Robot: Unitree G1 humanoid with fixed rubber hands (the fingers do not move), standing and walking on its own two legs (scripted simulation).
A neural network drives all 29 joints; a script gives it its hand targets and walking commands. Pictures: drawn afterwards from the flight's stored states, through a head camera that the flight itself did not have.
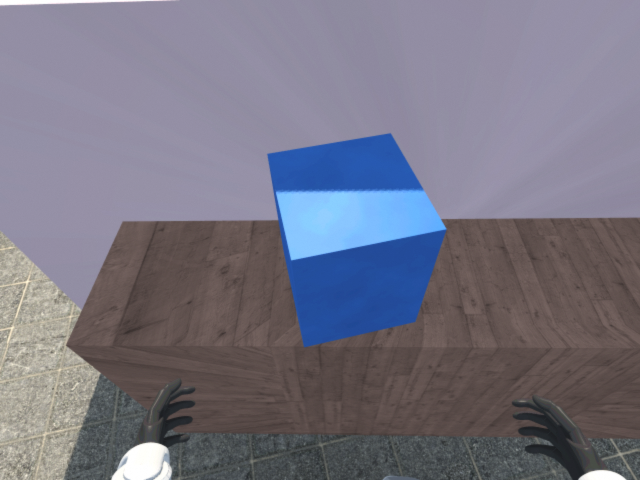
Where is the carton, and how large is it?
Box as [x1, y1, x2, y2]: [267, 133, 446, 346]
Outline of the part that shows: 390,133 267,154 283,249 304,346 414,321 416,318 446,229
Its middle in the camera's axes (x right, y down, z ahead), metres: +0.05 +0.01 +0.64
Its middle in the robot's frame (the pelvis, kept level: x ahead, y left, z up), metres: +0.47 -0.02 -0.03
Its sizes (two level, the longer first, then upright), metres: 0.210 0.200 0.250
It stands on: a pedestal, 0.61 m high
